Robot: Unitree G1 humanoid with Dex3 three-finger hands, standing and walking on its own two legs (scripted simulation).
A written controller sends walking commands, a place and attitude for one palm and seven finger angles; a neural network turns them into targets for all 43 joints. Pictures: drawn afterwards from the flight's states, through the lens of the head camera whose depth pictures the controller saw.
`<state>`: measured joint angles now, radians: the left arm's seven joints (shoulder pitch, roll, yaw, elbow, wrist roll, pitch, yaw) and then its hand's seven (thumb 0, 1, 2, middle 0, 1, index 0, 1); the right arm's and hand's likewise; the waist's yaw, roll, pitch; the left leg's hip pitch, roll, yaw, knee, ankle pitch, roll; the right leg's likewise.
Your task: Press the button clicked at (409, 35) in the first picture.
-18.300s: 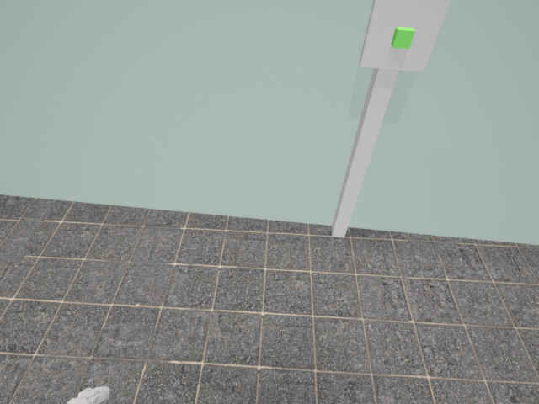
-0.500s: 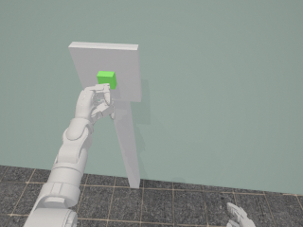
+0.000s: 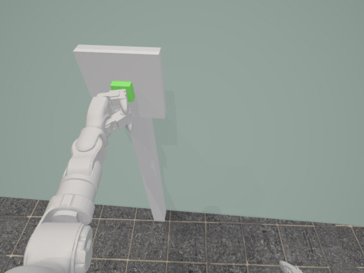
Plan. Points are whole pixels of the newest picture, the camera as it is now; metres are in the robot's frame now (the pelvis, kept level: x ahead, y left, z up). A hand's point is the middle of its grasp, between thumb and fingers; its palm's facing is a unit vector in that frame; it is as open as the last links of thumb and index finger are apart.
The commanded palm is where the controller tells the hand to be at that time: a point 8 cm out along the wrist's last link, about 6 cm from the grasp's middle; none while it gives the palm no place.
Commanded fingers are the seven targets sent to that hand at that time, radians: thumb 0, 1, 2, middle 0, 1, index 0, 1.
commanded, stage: press the button with the knuckle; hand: left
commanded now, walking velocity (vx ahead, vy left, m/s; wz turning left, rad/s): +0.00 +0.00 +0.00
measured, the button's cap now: (123, 89) +0.48 +0.15 +0.16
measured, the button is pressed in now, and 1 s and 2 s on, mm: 5 7 0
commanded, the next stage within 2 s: hold the button down briefly in 0.28 s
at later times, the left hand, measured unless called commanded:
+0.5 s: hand (128, 113) +0.43 +0.13 +0.13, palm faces -0.05 -1.00 -0.03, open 2.6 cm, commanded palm +0.44 +0.18 +0.13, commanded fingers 0.00 0.90 0.90 -1.30 -1.50 -1.30 -1.50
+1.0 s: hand (127, 115) +0.42 +0.13 +0.13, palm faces -0.07 -1.00 -0.01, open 2.6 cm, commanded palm +0.40 +0.18 +0.13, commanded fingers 0.00 0.90 0.90 -1.30 -1.50 -1.30 -1.50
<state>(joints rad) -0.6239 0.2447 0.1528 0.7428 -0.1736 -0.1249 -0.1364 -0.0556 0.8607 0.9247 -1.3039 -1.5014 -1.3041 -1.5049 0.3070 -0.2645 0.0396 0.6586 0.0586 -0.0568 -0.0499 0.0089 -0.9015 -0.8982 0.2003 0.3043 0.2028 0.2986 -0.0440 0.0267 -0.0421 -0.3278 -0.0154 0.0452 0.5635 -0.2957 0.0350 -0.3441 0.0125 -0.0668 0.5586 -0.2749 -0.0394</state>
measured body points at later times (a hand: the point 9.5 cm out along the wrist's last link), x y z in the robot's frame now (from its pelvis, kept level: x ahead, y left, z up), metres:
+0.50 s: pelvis -0.03 +0.00 -0.01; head +0.01 +0.00 +0.44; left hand +0.43 +0.19 +0.14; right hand +0.03 -0.25 -0.13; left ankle +0.00 +0.10 -0.73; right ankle +0.01 -0.09 -0.73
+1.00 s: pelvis -0.03 +0.01 -0.01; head +0.00 +0.01 +0.43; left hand +0.42 +0.19 +0.14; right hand +0.03 -0.25 -0.12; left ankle +0.00 +0.10 -0.73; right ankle +0.01 -0.09 -0.73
